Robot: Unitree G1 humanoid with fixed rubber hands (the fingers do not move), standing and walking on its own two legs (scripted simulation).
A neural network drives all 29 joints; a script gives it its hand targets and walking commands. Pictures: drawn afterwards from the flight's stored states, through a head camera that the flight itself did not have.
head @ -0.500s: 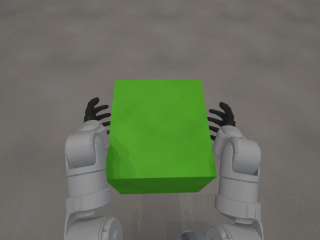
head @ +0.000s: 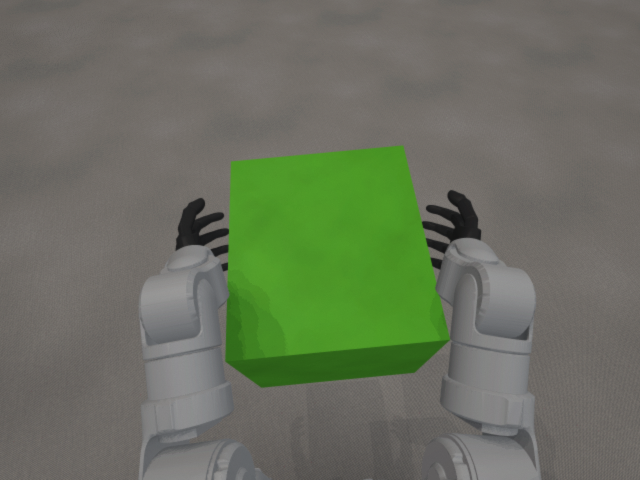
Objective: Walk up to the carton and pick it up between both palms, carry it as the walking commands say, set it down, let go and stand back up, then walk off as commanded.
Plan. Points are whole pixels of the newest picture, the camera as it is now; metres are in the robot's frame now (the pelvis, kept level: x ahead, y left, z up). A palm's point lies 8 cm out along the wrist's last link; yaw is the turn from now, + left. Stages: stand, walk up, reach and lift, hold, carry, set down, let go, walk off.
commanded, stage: carry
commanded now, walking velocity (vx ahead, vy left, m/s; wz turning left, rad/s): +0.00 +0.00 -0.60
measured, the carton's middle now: (328, 273) +0.38 -0.01 +0.02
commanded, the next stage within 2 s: none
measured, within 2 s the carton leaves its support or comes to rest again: neither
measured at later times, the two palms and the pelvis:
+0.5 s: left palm (297, 298) +0.29 +0.03 +0.11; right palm (605, 404) +0.17 -0.25 +0.11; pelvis -0.07 +0.00 -0.01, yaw -21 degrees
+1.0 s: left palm (321, 347) +0.24 +0.01 +0.11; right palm out of the picture +0.06 -0.24 +0.11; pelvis -0.14 +0.05 +0.00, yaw -34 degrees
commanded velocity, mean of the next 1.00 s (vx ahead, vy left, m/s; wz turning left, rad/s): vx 0.00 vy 0.00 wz -0.60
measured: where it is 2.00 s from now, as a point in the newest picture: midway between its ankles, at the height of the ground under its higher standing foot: outside the picture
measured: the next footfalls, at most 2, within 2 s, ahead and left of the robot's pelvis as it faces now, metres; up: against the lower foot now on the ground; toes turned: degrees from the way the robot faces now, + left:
left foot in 0.08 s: +0.08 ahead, +0.13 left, +0.00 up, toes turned +1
right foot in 0.46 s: -0.08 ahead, -0.12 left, +0.00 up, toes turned -22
